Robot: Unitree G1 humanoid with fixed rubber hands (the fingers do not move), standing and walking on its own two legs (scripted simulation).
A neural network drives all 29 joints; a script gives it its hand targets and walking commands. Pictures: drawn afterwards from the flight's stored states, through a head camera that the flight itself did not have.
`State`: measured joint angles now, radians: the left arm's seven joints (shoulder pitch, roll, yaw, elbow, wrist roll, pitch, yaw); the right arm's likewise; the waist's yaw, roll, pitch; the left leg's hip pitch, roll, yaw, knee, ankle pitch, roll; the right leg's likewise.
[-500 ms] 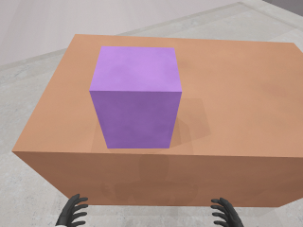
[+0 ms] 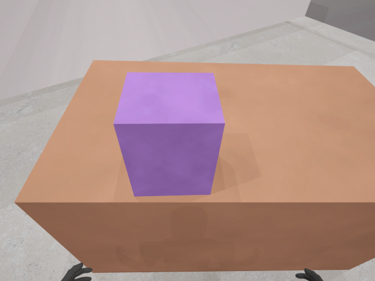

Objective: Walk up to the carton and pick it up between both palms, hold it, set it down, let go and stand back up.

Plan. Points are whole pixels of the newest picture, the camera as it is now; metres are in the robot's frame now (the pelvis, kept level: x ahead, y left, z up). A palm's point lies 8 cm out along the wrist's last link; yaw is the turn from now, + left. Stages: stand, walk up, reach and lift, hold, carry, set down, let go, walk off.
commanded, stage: stand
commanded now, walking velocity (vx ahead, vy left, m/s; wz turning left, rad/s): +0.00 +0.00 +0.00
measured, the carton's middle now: (171, 137) +0.45 +0.05 +0.07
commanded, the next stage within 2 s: none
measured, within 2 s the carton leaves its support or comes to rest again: neither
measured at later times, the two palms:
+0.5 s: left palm out of the picture +0.10 +0.28 -0.10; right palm out of the picture +0.09 -0.28 -0.09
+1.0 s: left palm out of the picture +0.06 +0.29 -0.11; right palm out of the picture +0.05 -0.28 -0.09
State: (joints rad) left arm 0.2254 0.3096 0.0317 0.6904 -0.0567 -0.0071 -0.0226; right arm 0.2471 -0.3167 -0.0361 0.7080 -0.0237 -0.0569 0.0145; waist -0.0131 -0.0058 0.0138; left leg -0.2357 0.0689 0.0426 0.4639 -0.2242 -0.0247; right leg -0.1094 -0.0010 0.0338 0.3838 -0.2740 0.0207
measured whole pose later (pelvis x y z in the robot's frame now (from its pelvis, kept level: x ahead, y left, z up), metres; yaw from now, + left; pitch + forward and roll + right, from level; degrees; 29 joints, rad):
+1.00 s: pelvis -0.03 +0.01 +0.00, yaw +0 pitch -3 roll -2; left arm 0.23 0.32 0.03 0.87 -0.05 -0.02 -0.02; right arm 0.26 -0.33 -0.04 0.83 -0.02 -0.04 0.01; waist -0.02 0.00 0.01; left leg -0.24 0.07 0.04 0.47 -0.18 -0.01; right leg -0.11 0.00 0.03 0.38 -0.23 0.02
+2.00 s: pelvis -0.04 +0.01 +0.00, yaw +0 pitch -3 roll -1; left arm 0.23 0.33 0.03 0.95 -0.05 -0.02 -0.02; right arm 0.27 -0.33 -0.04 0.87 -0.02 -0.03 0.01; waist -0.02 0.00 0.01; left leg -0.23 0.07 0.04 0.44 -0.15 -0.01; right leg -0.12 0.00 0.03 0.38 -0.21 0.02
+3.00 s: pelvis -0.05 +0.00 +0.00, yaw +0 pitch -3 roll -1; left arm 0.23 0.33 0.03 0.97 -0.05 -0.02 -0.02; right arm 0.27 -0.33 -0.04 0.90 -0.01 -0.03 0.01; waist -0.03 0.01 0.01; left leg -0.23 0.07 0.04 0.42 -0.14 -0.02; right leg -0.13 0.00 0.03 0.38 -0.21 0.02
